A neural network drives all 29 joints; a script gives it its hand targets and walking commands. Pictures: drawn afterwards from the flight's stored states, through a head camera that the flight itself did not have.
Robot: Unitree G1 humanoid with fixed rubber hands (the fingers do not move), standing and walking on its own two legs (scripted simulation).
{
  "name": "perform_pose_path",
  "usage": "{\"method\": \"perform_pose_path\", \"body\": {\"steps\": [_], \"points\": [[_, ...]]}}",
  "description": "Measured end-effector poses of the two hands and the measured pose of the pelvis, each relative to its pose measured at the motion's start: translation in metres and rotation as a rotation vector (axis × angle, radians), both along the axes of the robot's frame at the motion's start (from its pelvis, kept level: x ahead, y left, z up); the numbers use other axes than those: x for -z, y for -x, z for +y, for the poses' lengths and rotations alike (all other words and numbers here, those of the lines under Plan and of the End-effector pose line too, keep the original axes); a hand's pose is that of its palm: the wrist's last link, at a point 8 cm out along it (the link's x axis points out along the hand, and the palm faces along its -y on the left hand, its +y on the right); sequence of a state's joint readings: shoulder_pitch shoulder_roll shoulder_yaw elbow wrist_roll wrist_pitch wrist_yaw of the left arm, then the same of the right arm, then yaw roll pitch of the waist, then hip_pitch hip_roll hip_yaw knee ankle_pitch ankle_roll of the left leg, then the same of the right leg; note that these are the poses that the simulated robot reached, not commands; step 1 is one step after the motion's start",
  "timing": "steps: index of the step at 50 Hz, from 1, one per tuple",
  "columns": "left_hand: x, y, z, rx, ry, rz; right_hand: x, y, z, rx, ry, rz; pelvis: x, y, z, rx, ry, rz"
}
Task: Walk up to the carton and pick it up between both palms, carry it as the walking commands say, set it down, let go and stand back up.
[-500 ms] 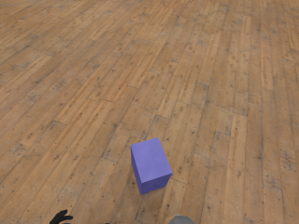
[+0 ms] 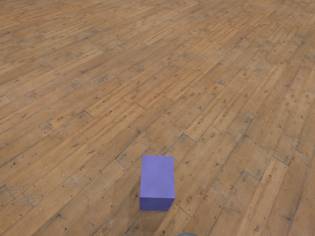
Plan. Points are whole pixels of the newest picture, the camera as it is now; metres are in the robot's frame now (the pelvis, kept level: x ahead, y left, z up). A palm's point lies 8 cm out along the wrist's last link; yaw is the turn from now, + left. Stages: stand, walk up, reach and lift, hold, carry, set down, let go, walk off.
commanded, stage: walk up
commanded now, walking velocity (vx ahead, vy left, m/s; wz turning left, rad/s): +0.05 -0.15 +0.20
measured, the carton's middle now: (155, 184) +0.45 -0.01 -0.63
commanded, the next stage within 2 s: stand in 1.30 s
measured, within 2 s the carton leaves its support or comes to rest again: neither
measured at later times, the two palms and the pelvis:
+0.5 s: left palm out of the picture +0.00 +0.21 -0.10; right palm out of the picture +0.11 -0.33 -0.13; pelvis +0.01 -0.07 +0.01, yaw +3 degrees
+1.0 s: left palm out of the picture +0.04 +0.20 -0.13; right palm out of the picture +0.09 -0.25 -0.13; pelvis +0.04 -0.03 +0.01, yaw +2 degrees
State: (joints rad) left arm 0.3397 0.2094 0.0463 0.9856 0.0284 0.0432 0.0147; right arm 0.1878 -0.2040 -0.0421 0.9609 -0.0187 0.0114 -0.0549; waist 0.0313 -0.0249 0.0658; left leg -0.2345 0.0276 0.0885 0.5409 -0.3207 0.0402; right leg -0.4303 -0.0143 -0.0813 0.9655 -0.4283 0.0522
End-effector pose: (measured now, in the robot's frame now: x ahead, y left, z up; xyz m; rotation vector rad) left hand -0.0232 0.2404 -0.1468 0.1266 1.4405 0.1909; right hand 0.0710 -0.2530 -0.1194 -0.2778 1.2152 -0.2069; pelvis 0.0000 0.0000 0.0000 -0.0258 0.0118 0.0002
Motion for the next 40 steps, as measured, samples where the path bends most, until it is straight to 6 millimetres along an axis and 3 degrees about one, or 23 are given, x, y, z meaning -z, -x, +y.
{"method": "perform_pose_path", "body": {"steps": [5,11,14,19,26,32,36,40], "points": [[-0.006,-0.024,-0.032,0.014,-0.003,-0.047,0.004,0.008,-0.029,0.026,-0.035,0.028,-0.003,-0.005,-0.029,-0.009,-0.007,-0.019],[-0.012,-0.055,-0.058,0.034,-0.097,-0.152,0.032,0.002,-0.068,0.026,-0.08,0.045,0.01,-0.011,-0.068,-0.024,-0.038,-0.025],[-0.029,-0.054,-0.061,0.018,-0.138,-0.173,0.029,-0.009,-0.079,0.001,-0.095,0.048,0.002,-0.01,-0.074,-0.033,-0.058,-0.018],[-0.051,-0.036,-0.046,-0.007,-0.209,-0.146,0.021,-0.028,-0.088,-0.031,-0.115,0.017,-0.008,-0.008,-0.076,-0.038,-0.09,-0.006],[-0.049,-0.022,-0.026,-0.025,-0.196,-0.124,0.011,-0.037,-0.068,-0.068,-0.121,0.001,-0.01,-0.009,-0.064,-0.054,-0.079,-0.003],[-0.013,-0.032,-0.005,-0.041,-0.105,-0.135,0.007,-0.032,-0.034,-0.08,-0.072,-0.028,0.004,-0.011,-0.038,-0.071,-0.019,-0.008],[-0.007,-0.045,-0.013,-0.037,-0.031,-0.133,-0.006,-0.019,-0.015,-0.061,-0.065,-0.005,-0.005,-0.016,-0.029,-0.067,-0.02,-0.013],[-0.006,-0.054,-0.022,-0.023,0.005,-0.127,-0.007,-0.02,-0.004,-0.037,-0.069,-0.006,-0.009,-0.021,-0.024,-0.057,-0.024,-0.016]]}}
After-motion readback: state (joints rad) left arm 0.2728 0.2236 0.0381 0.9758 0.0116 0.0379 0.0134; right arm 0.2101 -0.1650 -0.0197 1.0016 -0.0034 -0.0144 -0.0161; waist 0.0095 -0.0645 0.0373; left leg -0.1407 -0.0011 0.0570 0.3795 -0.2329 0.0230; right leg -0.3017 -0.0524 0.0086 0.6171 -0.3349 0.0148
